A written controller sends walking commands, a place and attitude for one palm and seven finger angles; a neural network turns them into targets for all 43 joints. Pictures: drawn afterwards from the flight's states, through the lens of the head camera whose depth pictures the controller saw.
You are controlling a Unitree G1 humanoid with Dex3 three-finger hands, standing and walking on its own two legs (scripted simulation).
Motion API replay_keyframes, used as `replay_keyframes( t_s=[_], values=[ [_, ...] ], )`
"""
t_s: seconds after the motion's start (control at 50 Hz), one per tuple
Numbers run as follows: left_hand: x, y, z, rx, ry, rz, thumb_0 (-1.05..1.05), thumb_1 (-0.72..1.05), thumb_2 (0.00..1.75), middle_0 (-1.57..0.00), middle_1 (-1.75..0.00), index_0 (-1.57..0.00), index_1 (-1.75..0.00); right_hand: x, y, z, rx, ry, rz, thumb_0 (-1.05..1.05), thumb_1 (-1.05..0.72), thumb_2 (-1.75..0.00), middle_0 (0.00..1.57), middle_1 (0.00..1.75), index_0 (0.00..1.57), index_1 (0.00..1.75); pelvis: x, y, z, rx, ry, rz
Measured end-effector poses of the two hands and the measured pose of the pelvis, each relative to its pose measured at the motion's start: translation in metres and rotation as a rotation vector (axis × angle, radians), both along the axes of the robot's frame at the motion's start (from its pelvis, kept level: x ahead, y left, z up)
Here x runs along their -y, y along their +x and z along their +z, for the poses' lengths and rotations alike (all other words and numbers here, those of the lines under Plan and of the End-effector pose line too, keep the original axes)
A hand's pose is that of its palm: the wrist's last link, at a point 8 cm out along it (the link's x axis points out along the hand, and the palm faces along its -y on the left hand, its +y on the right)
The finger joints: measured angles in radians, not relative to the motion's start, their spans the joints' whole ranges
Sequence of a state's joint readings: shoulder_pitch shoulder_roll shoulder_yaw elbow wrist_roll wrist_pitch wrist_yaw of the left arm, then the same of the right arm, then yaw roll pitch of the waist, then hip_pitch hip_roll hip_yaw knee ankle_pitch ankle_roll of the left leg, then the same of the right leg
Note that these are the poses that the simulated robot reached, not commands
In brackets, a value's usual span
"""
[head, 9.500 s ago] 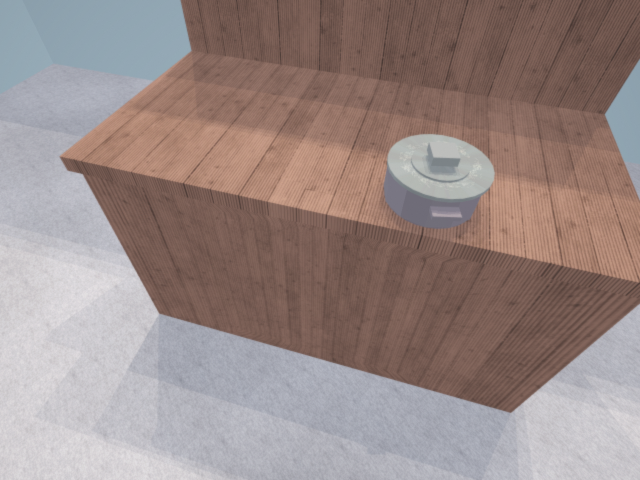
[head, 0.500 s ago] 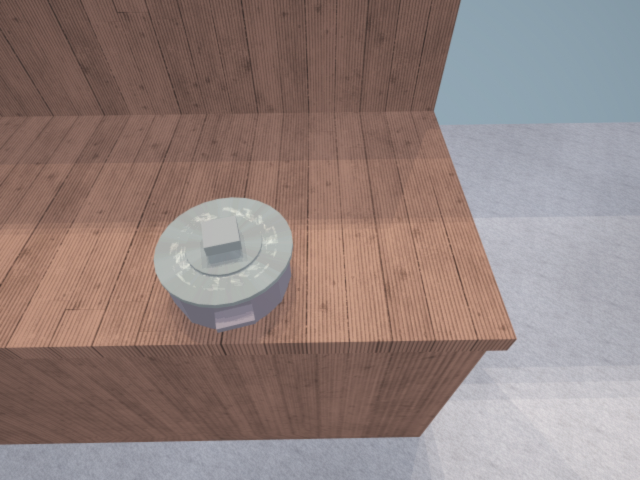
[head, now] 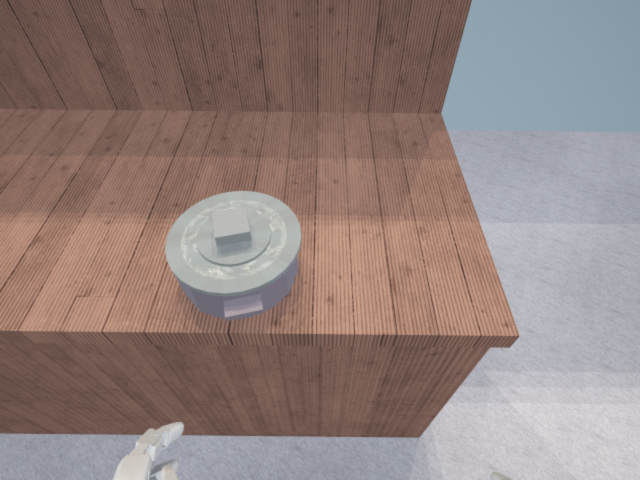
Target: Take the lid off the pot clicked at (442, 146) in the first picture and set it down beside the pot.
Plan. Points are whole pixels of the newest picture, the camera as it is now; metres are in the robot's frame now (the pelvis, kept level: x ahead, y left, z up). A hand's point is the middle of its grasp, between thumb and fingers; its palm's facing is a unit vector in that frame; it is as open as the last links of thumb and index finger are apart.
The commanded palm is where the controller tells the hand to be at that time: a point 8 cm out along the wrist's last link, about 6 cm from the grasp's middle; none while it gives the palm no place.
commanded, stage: lift the closed hand beside the body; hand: left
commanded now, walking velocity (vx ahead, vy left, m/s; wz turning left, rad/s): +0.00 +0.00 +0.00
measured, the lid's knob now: (231, 226) +0.45 +0.14 +0.05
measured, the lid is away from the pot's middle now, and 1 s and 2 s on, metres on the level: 0.00 0.00 0.00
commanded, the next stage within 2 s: raise the hand higher, near the body in 0.42 s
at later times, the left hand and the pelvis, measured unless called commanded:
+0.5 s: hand out of the picture +0.14 +0.21 -0.03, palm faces +0.22 -0.91 -0.35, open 3.1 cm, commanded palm +0.10 +0.25 +0.02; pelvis +0.02 -0.02 +0.00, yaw +1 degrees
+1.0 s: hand (123, 422) +0.18 +0.22 +0.04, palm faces +0.24 -0.89 -0.39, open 3.1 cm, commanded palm +0.14 +0.26 +0.08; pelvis +0.05 -0.01 +0.00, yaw +0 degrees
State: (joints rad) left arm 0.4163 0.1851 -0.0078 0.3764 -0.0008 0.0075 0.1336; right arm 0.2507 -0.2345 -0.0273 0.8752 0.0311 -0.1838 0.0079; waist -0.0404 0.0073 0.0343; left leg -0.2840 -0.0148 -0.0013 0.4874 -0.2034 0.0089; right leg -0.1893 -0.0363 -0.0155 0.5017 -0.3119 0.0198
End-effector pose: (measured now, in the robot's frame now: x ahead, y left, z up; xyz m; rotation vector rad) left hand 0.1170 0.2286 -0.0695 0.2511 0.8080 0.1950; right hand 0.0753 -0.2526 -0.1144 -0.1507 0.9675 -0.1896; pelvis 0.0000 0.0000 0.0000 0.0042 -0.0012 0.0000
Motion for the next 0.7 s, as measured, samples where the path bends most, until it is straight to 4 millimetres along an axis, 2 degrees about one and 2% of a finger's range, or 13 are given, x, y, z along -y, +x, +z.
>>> replay_keyframes(
  t_s=[0.04,0.1,0.2,0.28,0.4,0.5,0.6,0.7],
  values=[
    [0.004,0.008,0.014,0.074,-0.017,-0.003,0.03,0.94,0.9,-0.4,-0.52,-0.4,-0.51,0.008,0.03,0.015,0.1,-0.024,0.015,0.02,-0.92,-0.9,0.2,0.3,0.2,0.3,0.002,-0.002,0.0,-0.005,-0.002,-0.004],
    [0.007,0.008,0.032,0.165,-0.026,-0.003,0.02,0.92,0.9,-0.51,-0.64,-0.51,-0.63,0.013,0.075,0.039,0.246,-0.052,0.045,0.02,-0.91,-0.9,0.2,0.3,0.2,0.3,0.005,-0.002,-0.001,-0.01,-0.006,-0.001],
    [0.0,-0.008,0.039,0.18,-0.021,0.047,0.01,0.91,0.9,-0.71,-0.86,-0.71,-0.85,0.006,0.131,0.07,0.389,-0.081,0.119,0.01,-0.91,-0.9,0.2,0.3,0.2,0.3,0.011,0.0,-0.002,-0.011,-0.013,0.012],
    [-0.008,-0.016,0.047,0.187,0.007,0.082,0.02,0.91,0.9,-0.88,-1.05,-0.88,-1.04,0.007,0.125,0.068,0.365,-0.099,0.127,0.01,-0.9,-0.9,0.2,0.3,0.21,0.32,0.015,0.004,-0.001,-0.004,-0.015,0.018],
    [-0.015,-0.013,0.061,0.2,0.051,0.088,0.02,0.9,0.9,-1.12,-1.31,-1.12,-1.3,-0.002,0.109,0.043,0.251,-0.059,0.14,0.01,-0.9,-0.9,0.2,0.3,0.21,0.31,0.017,0.011,0.0,0.003,-0.012,0.017],
    [-0.021,-0.008,0.072,0.208,0.091,0.087,0.02,0.9,0.9,-1.23,-1.42,-1.22,-1.42,-0.013,0.102,0.025,0.185,-0.009,0.127,0.01,-0.9,-0.9,0.21,0.3,0.2,0.31,0.018,0.017,0.001,0.0,-0.009,0.014],
    [-0.026,0.0,0.086,0.233,0.126,0.077,0.02,0.9,0.9,-1.27,-1.47,-1.27,-1.47,-0.019,0.106,0.018,0.171,0.014,0.125,0.02,-0.9,-0.9,0.21,0.3,0.2,0.3,0.018,0.023,0.001,-0.006,-0.006,0.008],
    [-0.028,0.008,0.097,0.262,0.143,0.07,0.02,0.9,0.9,-1.29,-1.49,-1.29,-1.49,-0.018,0.123,0.021,0.196,0.008,0.124,0.02,-0.9,-0.9,0.21,0.3,0.2,0.3,0.017,0.031,0.002,-0.012,-0.003,0.003]
  ],
)
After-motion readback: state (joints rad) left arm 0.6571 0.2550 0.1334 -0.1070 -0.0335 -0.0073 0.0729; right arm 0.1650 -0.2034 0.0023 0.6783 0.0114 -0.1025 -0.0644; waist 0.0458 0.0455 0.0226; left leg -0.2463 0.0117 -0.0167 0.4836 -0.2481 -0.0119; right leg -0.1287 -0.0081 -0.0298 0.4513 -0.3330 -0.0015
